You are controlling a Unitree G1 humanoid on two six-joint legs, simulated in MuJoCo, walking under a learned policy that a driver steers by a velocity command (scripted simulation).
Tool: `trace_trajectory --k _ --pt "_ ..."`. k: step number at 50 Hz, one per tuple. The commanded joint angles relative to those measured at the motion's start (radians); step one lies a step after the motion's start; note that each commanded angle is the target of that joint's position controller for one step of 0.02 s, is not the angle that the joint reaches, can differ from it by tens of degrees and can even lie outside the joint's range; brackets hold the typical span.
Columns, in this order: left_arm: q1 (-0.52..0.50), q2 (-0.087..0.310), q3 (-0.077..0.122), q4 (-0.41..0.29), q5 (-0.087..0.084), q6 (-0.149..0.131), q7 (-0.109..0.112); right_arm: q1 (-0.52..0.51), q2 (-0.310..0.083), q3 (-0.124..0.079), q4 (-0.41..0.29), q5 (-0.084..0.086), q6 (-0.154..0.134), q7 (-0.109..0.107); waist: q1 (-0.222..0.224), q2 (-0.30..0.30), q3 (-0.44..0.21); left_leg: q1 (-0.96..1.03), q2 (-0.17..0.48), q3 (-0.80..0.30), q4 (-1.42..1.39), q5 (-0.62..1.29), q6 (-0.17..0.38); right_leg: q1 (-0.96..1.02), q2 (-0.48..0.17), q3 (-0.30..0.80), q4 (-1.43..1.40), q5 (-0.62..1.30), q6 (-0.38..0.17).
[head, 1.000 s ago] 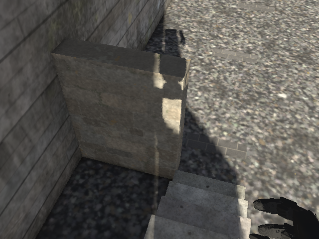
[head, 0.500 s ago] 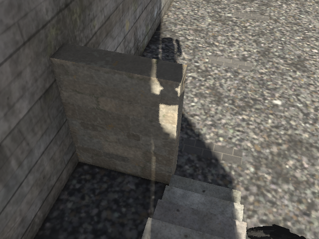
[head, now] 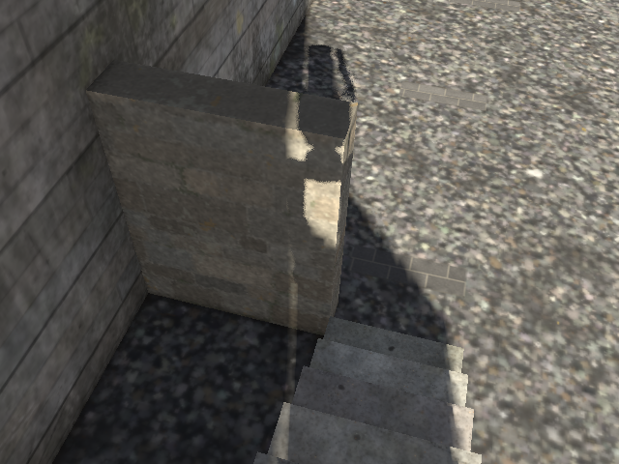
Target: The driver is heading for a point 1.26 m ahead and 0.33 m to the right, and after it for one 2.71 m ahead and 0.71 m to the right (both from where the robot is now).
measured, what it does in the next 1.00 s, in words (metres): stands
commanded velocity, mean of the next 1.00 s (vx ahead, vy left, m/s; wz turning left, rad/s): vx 0.32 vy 0.00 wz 0.00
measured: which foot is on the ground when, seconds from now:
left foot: down 0.00-1.00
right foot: down 0.00-1.00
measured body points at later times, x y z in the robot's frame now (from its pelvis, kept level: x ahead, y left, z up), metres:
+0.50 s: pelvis +0.02 +0.00 -0.01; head +0.02 +0.00 +0.44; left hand +0.05 +0.26 -0.15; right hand +0.16 -0.25 -0.12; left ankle +0.01 +0.08 -0.75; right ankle -0.04 -0.14 -0.75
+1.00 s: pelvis +0.04 +0.00 -0.01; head +0.04 +0.00 +0.44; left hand +0.19 +0.24 -0.12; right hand +0.26 -0.23 -0.07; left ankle +0.01 +0.08 -0.75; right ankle -0.04 -0.14 -0.75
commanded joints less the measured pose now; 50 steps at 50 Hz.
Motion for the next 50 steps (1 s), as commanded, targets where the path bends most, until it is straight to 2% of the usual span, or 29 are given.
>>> trace_trajectory --k 1,3,4,6,8,11,15,17,19,20,21,22,24,26,29,35,36,39,44,47,50 --pt "0.057 0.104 0.032 0.011 -0.002 -0.002 0.008 0.001 -0.103 -0.027 -0.036 0.0 -0.015 -0.012 -0.002 0.026 -0.001 0.06 0.175 -0.145 -0.031 0.229 0.019 -0.085 -0.098 0.08 -0.064 0.031 -0.027" --pt "0.067 0.102 0.038 0.031 -0.002 0.001 0.01 0.009 -0.101 -0.028 -0.024 0.0 -0.016 -0.015 -0.002 0.023 0.003 0.059 0.174 -0.141 -0.033 0.23 0.019 -0.081 -0.098 0.08 -0.068 0.037 -0.027" --pt "0.018 0.099 0.039 0.012 0.009 -0.001 0.012 -0.028 -0.119 -0.035 -0.026 0.007 -0.02 -0.024 -0.002 0.028 0.015 0.052 0.169 -0.13 -0.038 0.26 0.016 -0.096 -0.099 0.074 -0.079 0.087 -0.014" --pt "0.034 0.101 0.046 0.025 0.004 0.001 0.014 -0.015 -0.114 -0.036 -0.013 0.006 -0.024 -0.032 -0.002 0.015 -0.02 0.079 0.172 -0.129 -0.035 0.278 0.017 -0.075 -0.099 0.07 -0.08 0.096 -0.009" --pt "0.051 0.091 0.048 0.037 0.002 0.008 0.014 -0.007 -0.102 -0.033 0.002 0.004 -0.027 -0.036 0.001 0.014 -0.027 0.083 0.168 -0.127 -0.047 0.234 0.017 -0.068 -0.095 0.069 -0.097 0.067 -0.009" --pt "0.03 0.091 0.055 0.036 -0.002 0.011 0.011 -0.022 -0.111 -0.036 0.01 0.009 -0.033 -0.034 -0.002 0.009 -0.004 0.058 0.153 -0.125 -0.068 0.091 0.018 -0.085 -0.079 0.057 -0.097 0.012 -0.016" --pt "0.009 0.088 0.064 0.028 -0.017 0.007 0.0 -0.063 -0.125 -0.04 0.002 0.032 -0.048 -0.024 0.004 0.034 0.005 0.023 0.131 -0.119 -0.053 -0.076 0.048 -0.12 -0.033 0.011 -0.03 -0.073 -0.043" --pt "-0.006 0.085 0.067 0.018 -0.015 0.004 -0.009 -0.092 -0.126 -0.039 -0.011 0.038 -0.055 -0.017 0.007 0.047 0.017 -0.002 0.126 -0.119 -0.038 -0.1 0.061 -0.138 -0.015 -0.006 0.004 -0.083 -0.053" --pt "-0.008 0.084 0.069 0.013 -0.014 -0.001 -0.018 -0.113 -0.126 -0.039 -0.022 0.04 -0.058 -0.012 0.009 0.049 0.015 -0.006 0.122 -0.112 -0.008 -0.041 0.069 -0.139 -0.01 -0.01 0.021 -0.069 -0.058" --pt "-0.009 0.09 0.072 0.008 -0.021 -0.007 -0.019 -0.131 -0.116 -0.035 -0.028 0.039 -0.064 -0.01 0.015 0.058 0.012 -0.02 0.11 -0.089 0.029 0.031 0.071 -0.118 -0.031 0.007 0.025 -0.051 -0.057" --pt "0.011 0.104 0.077 0.012 -0.03 -0.006 -0.02 -0.098 -0.093 -0.027 -0.02 0.038 -0.069 -0.001 0.007 0.039 -0.021 -0.009 0.112 -0.082 0.048 0.083 0.067 -0.088 -0.04 0.025 0.039 -0.061 -0.068" --pt "-0.006 0.107 0.079 0.002 -0.032 -0.004 -0.022 -0.104 -0.093 -0.024 -0.023 0.039 -0.073 0.007 0.007 0.024 -0.015 -0.012 0.11 -0.073 0.065 0.119 0.065 -0.089 -0.043 0.034 0.044 -0.056 -0.074" --pt "-0.056 0.107 0.079 -0.025 -0.022 -0.002 -0.027 -0.159 -0.113 -0.026 -0.048 0.042 -0.074 0.011 0.007 0.002 -0.003 -0.024 0.098 -0.057 0.096 0.144 0.061 -0.101 -0.049 0.048 0.044 -0.027 -0.078" --pt "-0.067 0.111 0.08 -0.043 -0.022 0.003 -0.033 -0.164 -0.115 -0.024 -0.061 0.039 -0.071 0.015 0.002 -0.018 -0.025 -0.008 0.104 -0.064 0.118 0.196 0.063 -0.089 -0.052 0.055 0.063 0.021 -0.08" --pt "-0.079 0.113 0.08 -0.069 -0.021 0.009 -0.036 -0.184 -0.113 -0.018 -0.079 0.041 -0.064 0.018 0.007 0.022 -0.049 0.028 0.11 -0.07 0.141 0.282 0.066 -0.084 -0.042 0.044 0.085 0.075 -0.076" --pt "-0.115 0.111 0.071 -0.131 -0.014 0.007 -0.034 -0.222 -0.125 -0.014 -0.128 0.04 -0.041 0.014 0.011 0.028 -0.074 0.066 0.119 -0.075 0.174 0.403 0.066 -0.074 -0.034 0.03 0.117 0.177 -0.053" --pt "-0.113 0.104 0.067 -0.136 -0.018 0.005 -0.029 -0.229 -0.122 -0.013 -0.136 0.04 -0.04 0.008 0.008 0.028 -0.106 0.085 0.118 -0.069 0.182 0.414 0.063 -0.059 -0.037 0.027 0.12 0.213 -0.045" --pt "-0.147 0.105 0.06 -0.174 -0.018 0.004 -0.024 -0.248 -0.126 -0.01 -0.158 0.04 -0.035 0.006 0.006 0.017 -0.102 0.091 0.125 -0.077 0.178 0.441 0.06 -0.049 -0.042 0.028 0.117 0.255 -0.037" --pt "-0.181 0.1 0.046 -0.234 -0.014 0.003 -0.023 -0.28 -0.129 -0.003 -0.2 0.034 -0.02 0.006 0.008 0.033 -0.114 0.105 0.135 -0.086 0.161 0.479 0.055 -0.023 -0.051 0.032 0.097 0.283 -0.03" --pt "-0.208 0.101 0.037 -0.269 -0.012 0.001 -0.022 -0.298 -0.128 0.002 -0.226 0.032 -0.014 0.006 0.007 0.014 -0.112 0.114 0.145 -0.094 0.142 0.484 0.053 -0.023 -0.06 0.035 0.082 0.299 -0.025" --pt "-0.224 0.097 0.027 -0.301 -0.01 -0.001 -0.02 -0.308 -0.13 0.007 -0.247 0.03 -0.011 0.007 0.007 0.028 -0.123 0.13 0.153 -0.102 0.123 0.488 0.05 -0.019 -0.066 0.039 0.062 0.284 -0.019"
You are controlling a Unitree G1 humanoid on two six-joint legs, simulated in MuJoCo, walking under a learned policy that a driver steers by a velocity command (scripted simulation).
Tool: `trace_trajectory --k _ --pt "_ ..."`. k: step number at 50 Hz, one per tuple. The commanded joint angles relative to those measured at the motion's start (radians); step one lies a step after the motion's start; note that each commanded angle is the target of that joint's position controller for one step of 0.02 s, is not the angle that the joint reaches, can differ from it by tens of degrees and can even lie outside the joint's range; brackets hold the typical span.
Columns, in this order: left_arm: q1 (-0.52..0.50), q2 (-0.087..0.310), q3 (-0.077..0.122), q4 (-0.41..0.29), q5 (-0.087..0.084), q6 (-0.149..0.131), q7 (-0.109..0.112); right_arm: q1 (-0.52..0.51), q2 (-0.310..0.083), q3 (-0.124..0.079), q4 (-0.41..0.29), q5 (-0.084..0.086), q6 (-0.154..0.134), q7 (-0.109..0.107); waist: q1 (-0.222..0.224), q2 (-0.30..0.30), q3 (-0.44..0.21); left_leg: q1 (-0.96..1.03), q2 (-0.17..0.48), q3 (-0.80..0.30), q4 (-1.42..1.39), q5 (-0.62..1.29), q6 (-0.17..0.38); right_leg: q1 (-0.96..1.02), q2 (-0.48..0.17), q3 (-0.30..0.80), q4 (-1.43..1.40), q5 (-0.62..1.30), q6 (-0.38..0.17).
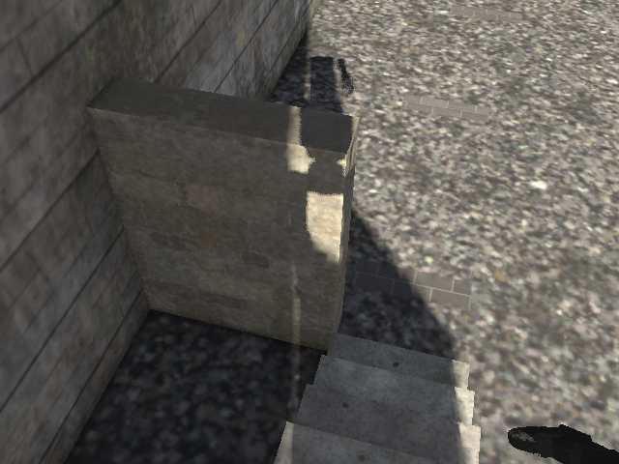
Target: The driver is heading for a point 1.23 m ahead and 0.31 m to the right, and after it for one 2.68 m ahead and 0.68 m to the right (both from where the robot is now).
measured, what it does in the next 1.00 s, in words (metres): stands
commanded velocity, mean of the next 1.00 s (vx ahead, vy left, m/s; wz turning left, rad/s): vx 0.28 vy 0.00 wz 0.00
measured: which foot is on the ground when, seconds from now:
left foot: down 0.00-1.00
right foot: down 0.00-1.00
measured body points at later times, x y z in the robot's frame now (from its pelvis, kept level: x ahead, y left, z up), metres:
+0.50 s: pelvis -0.04 +0.01 +0.01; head -0.04 +0.02 +0.46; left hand +0.08 +0.25 -0.12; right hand +0.14 -0.23 -0.08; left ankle -0.03 +0.08 -0.74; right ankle -0.07 -0.14 -0.74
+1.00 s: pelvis -0.04 +0.00 +0.01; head -0.03 +0.01 +0.46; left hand -0.01 +0.26 -0.14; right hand +0.09 -0.25 -0.11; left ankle -0.03 +0.09 -0.74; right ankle -0.07 -0.14 -0.74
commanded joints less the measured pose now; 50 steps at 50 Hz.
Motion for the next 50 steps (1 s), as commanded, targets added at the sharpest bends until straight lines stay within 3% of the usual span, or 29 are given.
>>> trace_trajectory --k 1,4,5,10,14,19,21,29,36,39,44,50 --pt "-0.05 0.11 0.015 -0.1 0.002 -0.015 0.004 -0.104 -0.106 -0.023 -0.112 -0.003 -0.011 -0.001 -0.001 0.016 -0.119 0.121 0.15 -0.114 -0.025 0.619 0.047 -0.05 -0.073 0.036 -0.036 0.385 -0.015" --pt "-0.065 0.108 0.006 -0.128 0.005 -0.019 0.001 -0.114 -0.105 -0.017 -0.132 -0.007 -0.007 0.002 0.0 0.017 -0.122 0.121 0.158 -0.123 -0.046 0.597 0.044 -0.052 -0.081 0.041 -0.051 0.359 -0.011" --pt "-0.072 0.115 0.004 -0.138 0.012 -0.017 -0.006 -0.115 -0.108 -0.016 -0.138 -0.012 -0.004 0.01 0.002 0.012 -0.092 0.105 0.162 -0.131 -0.056 0.585 0.046 -0.067 -0.081 0.045 -0.053 0.332 -0.016" --pt "-0.089 0.102 -0.017 -0.178 0.016 -0.017 -0.025 -0.137 -0.105 -0.008 -0.17 -0.024 -0.001 0.026 0.003 0.013 -0.122 0.11 0.176 -0.153 -0.082 0.524 0.038 -0.083 -0.097 0.067 -0.075 0.272 -0.02" --pt "-0.02 0.116 -0.021 -0.144 0.031 -0.022 -0.02 -0.051 -0.108 -0.01 -0.121 -0.044 -0.007 0.033 -0.005 0.0 -0.091 0.107 0.21 -0.182 -0.137 0.486 0.024 -0.084 -0.132 0.104 -0.128 0.259 -0.007" --pt "0.01 0.124 -0.013 -0.094 0.035 -0.034 -0.01 -0.011 -0.11 -0.021 -0.066 -0.042 -0.021 0.035 -0.002 0.017 -0.085 0.081 0.215 -0.183 -0.161 0.401 0.019 -0.094 -0.142 0.115 -0.138 0.194 -0.006" --pt "0.014 0.115 -0.014 -0.072 0.043 -0.03 -0.015 -0.005 -0.114 -0.027 -0.05 -0.039 -0.014 0.033 -0.001 0.001 -0.07 0.073 0.208 -0.183 -0.168 0.337 0.017 -0.12 -0.129 0.108 -0.154 0.154 -0.011" --pt "0.096 0.121 -0.001 0.055 0.035 -0.029 -0.003 0.083 -0.106 -0.039 0.037 -0.042 -0.011 0.024 -0.007 0.009 -0.023 0.019 0.194 -0.18 -0.186 0.2 0.018 -0.15 -0.121 0.108 -0.154 0.088 -0.025" --pt "0.149 0.124 0.015 0.162 0.026 -0.025 0.011 0.149 -0.099 -0.045 0.096 -0.04 -0.017 0.0 -0.013 0.022 -0.02 0.016 0.178 -0.169 -0.207 0.164 0.009 -0.141 -0.104 0.1 -0.166 0.095 -0.023" --pt "0.148 0.122 0.022 0.189 0.017 -0.022 0.015 0.141 -0.113 -0.051 0.101 -0.033 -0.022 -0.009 -0.01 0.034 -0.002 -0.006 0.169 -0.184 -0.251 0.041 0.006 -0.142 -0.081 0.079 -0.163 0.091 -0.025" --pt "0.162 0.109 0.031 0.223 0.004 -0.034 0.008 0.117 -0.118 -0.057 0.087 -0.009 -0.029 -0.016 0.002 0.043 0.0 -0.008 0.148 -0.171 -0.236 -0.024 0.035 -0.165 -0.041 0.03 -0.115 0.06 -0.04" --pt "0.114 0.109 0.035 0.208 -0.009 -0.047 -0.007 0.055 -0.098 -0.054 0.038 -0.007 -0.03 -0.006 -0.01 -0.005 -0.012 0.01 0.123 -0.116 -0.127 0.132 0.053 -0.181 -0.056 0.045 -0.099 0.072 -0.067"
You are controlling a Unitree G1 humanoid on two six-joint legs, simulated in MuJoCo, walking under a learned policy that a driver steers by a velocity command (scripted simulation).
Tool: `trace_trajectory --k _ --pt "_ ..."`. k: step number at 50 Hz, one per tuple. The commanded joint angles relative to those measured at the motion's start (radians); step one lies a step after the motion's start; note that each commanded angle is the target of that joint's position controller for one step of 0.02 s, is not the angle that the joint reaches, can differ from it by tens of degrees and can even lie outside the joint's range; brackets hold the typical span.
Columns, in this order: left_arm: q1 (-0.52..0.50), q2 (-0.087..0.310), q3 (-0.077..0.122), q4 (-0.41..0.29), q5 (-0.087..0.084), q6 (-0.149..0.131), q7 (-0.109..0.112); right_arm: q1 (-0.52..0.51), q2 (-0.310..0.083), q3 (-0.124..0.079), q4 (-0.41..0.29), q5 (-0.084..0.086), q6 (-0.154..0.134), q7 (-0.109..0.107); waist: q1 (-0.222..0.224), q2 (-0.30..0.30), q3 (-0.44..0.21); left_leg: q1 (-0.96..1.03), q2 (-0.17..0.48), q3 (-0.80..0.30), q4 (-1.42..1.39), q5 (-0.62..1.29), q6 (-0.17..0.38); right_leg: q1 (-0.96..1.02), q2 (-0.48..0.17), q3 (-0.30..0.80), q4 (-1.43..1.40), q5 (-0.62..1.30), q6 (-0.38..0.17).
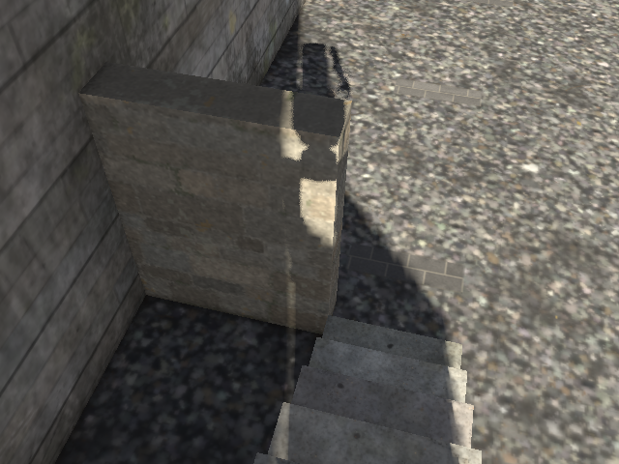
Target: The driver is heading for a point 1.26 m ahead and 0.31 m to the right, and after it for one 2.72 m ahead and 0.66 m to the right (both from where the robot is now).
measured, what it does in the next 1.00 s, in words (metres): stands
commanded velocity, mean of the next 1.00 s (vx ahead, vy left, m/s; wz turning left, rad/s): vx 0.46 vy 0.00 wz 0.00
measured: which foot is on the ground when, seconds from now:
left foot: down 0.00-1.00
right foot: down 0.00-1.00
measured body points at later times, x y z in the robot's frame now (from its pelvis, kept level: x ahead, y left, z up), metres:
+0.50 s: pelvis +0.03 -0.01 +0.00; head +0.03 +0.00 +0.45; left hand +0.18 +0.24 -0.11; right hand +0.26 -0.23 -0.06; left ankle +0.01 +0.08 -0.75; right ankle -0.04 -0.14 -0.75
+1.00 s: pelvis +0.00 +0.00 +0.00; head +0.00 +0.00 +0.45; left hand +0.17 +0.23 -0.10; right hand +0.22 -0.23 -0.06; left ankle +0.01 +0.09 -0.75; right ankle -0.04 -0.14 -0.75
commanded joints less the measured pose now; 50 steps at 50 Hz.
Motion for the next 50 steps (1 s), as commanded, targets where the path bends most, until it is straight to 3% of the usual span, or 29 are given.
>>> trace_trajectory --k 1,7,11,15,24,33,39,45,47,50 --pt "-0.043 0.112 0.019 -0.065 -0.001 -0.014 -0.005 -0.103 -0.109 -0.026 -0.104 0.002 -0.021 0.002 -0.008 -0.004 -0.025 0.064 0.123 -0.096 -0.012 0.079 0.053 -0.099 -0.054 0.038 -0.057 0.008 -0.065" --pt "-0.074 0.123 0.021 -0.119 -0.012 -0.006 0.003 -0.147 -0.098 -0.016 -0.137 0.002 -0.027 0.006 0.002 0.007 -0.053 0.076 0.132 -0.077 0.051 0.279 0.045 -0.034 -0.077 0.059 -0.014 0.156 -0.061" --pt "-0.102 0.117 0.017 -0.159 0.003 0.003 0.003 -0.189 -0.101 -0.01 -0.168 0.007 -0.019 0.015 0.012 0.012 -0.073 0.1 0.14 -0.088 0.07 0.358 0.046 -0.022 -0.076 0.057 0.006 0.213 -0.058" --pt "-0.147 0.112 0.01 -0.206 0.006 0.007 -0.004 -0.226 -0.102 -0.003 -0.202 0.003 -0.006 0.018 0.013 0.014 -0.085 0.123 0.152 -0.1 0.075 0.42 0.046 -0.014 -0.079 0.057 0.007 0.269 -0.054" --pt "-0.211 0.108 -0.01 -0.296 0.014 -0.001 -0.013 -0.262 -0.106 0.002 -0.266 -0.008 0.018 0.025 0.011 0.013 -0.118 0.156 0.166 -0.113 0.056 0.45 0.043 0.008 -0.088 0.057 -0.009 0.303 -0.04" --pt "-0.231 0.105 -0.033 -0.364 0.021 -0.001 -0.018 -0.27 -0.108 0.012 -0.305 -0.018 0.019 0.034 0.011 0.016 -0.121 0.154 0.186 -0.137 0.017 0.415 0.033 0.003 -0.105 0.072 -0.037 0.258 -0.028" --pt "-0.244 0.1 -0.051 -0.388 0.026 -0.004 -0.024 -0.273 -0.102 0.021 -0.313 -0.03 0.013 0.043 0.008 0.013 -0.118 0.151 0.205 -0.166 -0.015 0.372 0.022 -0.021 -0.122 0.096 -0.068 0.215 -0.027" --pt "-0.234 0.107 -0.057 -0.391 0.03 -0.015 -0.022 -0.246 -0.11 0.019 -0.298 -0.035 0.003 0.046 0.006 0.015 -0.111 0.129 0.211 -0.178 -0.048 0.289 0.012 -0.037 -0.13 0.114 -0.089 0.147 -0.022" --pt "-0.192 0.105 -0.057 -0.363 0.045 -0.012 -0.03 -0.206 -0.12 0.012 -0.276 -0.04 0.011 0.046 0.006 0.005 -0.102 0.144 0.219 -0.189 -0.066 0.253 0.008 -0.045 -0.131 0.118 -0.123 0.117 -0.023" --pt "-0.158 0.112 -0.051 -0.33 0.043 -0.012 -0.031 -0.165 -0.117 0.005 -0.241 -0.043 0.011 0.049 0.004 0.019 -0.083 0.129 0.222 -0.188 -0.067 0.243 0.009 -0.045 -0.137 0.117 -0.122 0.109 -0.022"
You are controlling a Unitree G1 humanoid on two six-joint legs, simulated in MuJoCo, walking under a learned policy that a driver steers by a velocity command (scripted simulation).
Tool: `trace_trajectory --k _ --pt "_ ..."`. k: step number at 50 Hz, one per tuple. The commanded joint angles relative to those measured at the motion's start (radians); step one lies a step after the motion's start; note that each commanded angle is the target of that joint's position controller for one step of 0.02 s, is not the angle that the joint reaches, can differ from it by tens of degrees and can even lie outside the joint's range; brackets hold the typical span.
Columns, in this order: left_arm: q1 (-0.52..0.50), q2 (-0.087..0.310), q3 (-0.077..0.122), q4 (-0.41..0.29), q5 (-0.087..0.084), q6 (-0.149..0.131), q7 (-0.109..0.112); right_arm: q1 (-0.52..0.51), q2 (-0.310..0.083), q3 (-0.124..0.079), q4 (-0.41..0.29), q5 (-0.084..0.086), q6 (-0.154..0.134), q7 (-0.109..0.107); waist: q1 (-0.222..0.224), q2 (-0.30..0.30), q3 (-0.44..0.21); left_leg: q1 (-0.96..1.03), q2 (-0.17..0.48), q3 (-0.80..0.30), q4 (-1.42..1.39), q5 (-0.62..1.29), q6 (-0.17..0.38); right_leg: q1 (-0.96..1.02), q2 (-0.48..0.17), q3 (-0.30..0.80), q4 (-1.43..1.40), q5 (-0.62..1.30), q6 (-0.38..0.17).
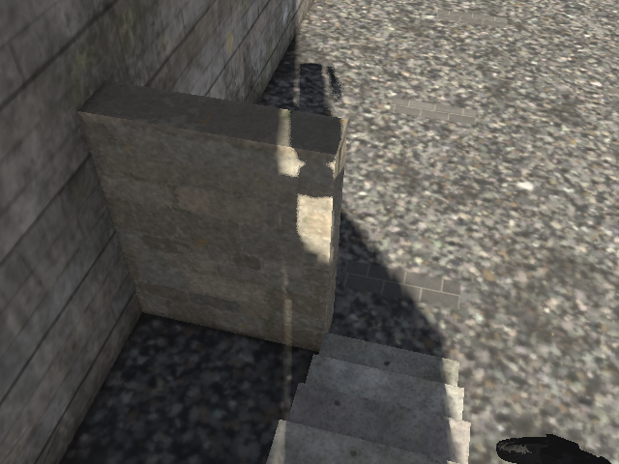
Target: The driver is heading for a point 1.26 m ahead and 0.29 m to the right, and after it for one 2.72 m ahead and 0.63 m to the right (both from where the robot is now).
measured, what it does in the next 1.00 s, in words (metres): stands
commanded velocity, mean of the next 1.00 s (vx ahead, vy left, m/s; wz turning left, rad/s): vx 0.08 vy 0.00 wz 0.00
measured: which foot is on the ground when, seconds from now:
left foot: down 0.00-1.00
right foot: down 0.00-1.00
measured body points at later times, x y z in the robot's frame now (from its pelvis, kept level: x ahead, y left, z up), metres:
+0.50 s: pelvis -0.01 +0.00 +0.00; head +0.00 +0.01 +0.45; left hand +0.02 +0.26 -0.15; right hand +0.09 -0.25 -0.12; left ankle +0.00 +0.09 -0.75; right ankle -0.04 -0.14 -0.75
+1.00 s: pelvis +0.00 +0.01 +0.00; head +0.01 +0.02 +0.45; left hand -0.01 +0.27 -0.16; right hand +0.08 -0.24 -0.13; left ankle +0.00 +0.09 -0.75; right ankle -0.04 -0.14 -0.75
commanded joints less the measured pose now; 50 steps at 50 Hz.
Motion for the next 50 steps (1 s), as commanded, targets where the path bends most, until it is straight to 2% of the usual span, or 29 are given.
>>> trace_trajectory --k 1,9,10,13,19,27,29,31,32,36,46,47,50 --pt "-0.006 0.111 0.034 -0.027 0.002 -0.011 0.001 -0.038 -0.113 -0.043 -0.045 -0.003 -0.015 -0.001 -0.004 0.022 -0.053 0.085 0.208 -0.188 -0.017 0.212 0.023 -0.092 -0.143 0.112 -0.049 0.064 -0.026" --pt "0.048 0.117 0.054 0.065 -0.002 -0.007 0.019 0.027 -0.11 -0.06 0.04 0.004 -0.021 -0.011 -0.004 0.015 -0.031 0.043 0.196 -0.175 -0.017 0.16 0.028 -0.11 -0.134 0.106 -0.04 0.029 -0.028" --pt "0.081 0.108 0.053 0.092 -0.007 -0.007 0.021 0.04 -0.103 -0.058 0.048 0.001 -0.017 -0.012 -0.001 0.011 -0.027 0.05 0.197 -0.179 -0.012 0.134 0.03 -0.11 -0.134 0.107 -0.041 -0.003 -0.032" --pt "0.098 0.113 0.061 0.133 -0.008 -0.007 0.028 0.065 -0.107 -0.064 0.076 0.003 -0.013 -0.018 -0.007 0.011 0.0 0.032 0.191 -0.175 -0.018 0.112 0.031 -0.122 -0.129 0.104 -0.042 -0.01 -0.036" --pt "0.144 0.12 0.079 0.214 -0.018 -0.005 0.049 0.114 -0.104 -0.072 0.126 0.009 -0.019 -0.04 -0.01 0.021 0.007 0.043 0.181 -0.162 -0.02 0.142 0.028 -0.115 -0.119 0.095 -0.046 0.006 -0.033" --pt "0.198 0.111 0.102 0.296 -0.023 0.008 0.061 0.159 -0.093 -0.079 0.172 0.01 -0.02 -0.057 -0.012 0.019 0.025 0.052 0.174 -0.149 -0.025 0.179 0.028 -0.106 -0.111 0.084 -0.055 0.024 -0.029" --pt "0.177 0.117 0.109 0.291 -0.017 0.011 0.065 0.158 -0.098 -0.083 0.183 0.016 -0.026 -0.063 -0.015 0.026 0.027 0.048 0.169 -0.139 -0.031 0.211 0.024 -0.105 -0.111 0.082 -0.058 0.06 -0.024" --pt "0.185 0.112 0.114 0.3 -0.023 0.016 0.068 0.159 -0.092 -0.083 0.193 0.018 -0.032 -0.067 -0.011 0.022 0.011 0.064 0.169 -0.138 -0.026 0.24 0.024 -0.094 -0.111 0.08 -0.056 0.07 -0.021" --pt "0.202 0.102 0.111 0.308 -0.02 0.016 0.065 0.156 -0.081 -0.08 0.192 0.012 -0.03 -0.065 -0.007 0.027 0.007 0.067 0.17 -0.141 -0.027 0.26 0.029 -0.088 -0.108 0.077 -0.058 0.068 -0.018" --pt "0.214 0.097 0.115 0.325 -0.019 0.019 0.062 0.167 -0.085 -0.083 0.208 0.013 -0.024 -0.066 -0.009 0.013 0.021 0.064 0.171 -0.142 -0.03 0.245 0.036 -0.093 -0.107 0.074 -0.063 0.061 -0.017" --pt "0.22 0.093 0.13 0.345 -0.019 0.029 0.066 0.175 -0.08 -0.084 0.241 0.011 -0.032 -0.075 -0.011 0.018 0.03 0.056 0.167 -0.138 -0.042 0.223 0.035 -0.089 -0.104 0.071 -0.074 0.059 -0.013" --pt "0.252 0.085 0.13 0.367 -0.026 0.03 0.065 0.188 -0.07 -0.08 0.244 0.006 -0.028 -0.073 -0.011 0.014 0.03 0.061 0.17 -0.145 -0.038 0.196 0.038 -0.086 -0.105 0.071 -0.074 0.031 -0.019" --pt "0.245 0.084 0.132 0.376 -0.022 0.028 0.064 0.186 -0.072 -0.08 0.247 0.006 -0.026 -0.071 -0.014 0.021 0.051 0.043 0.167 -0.148 -0.044 0.174 0.036 -0.094 -0.105 0.072 -0.075 0.033 -0.02"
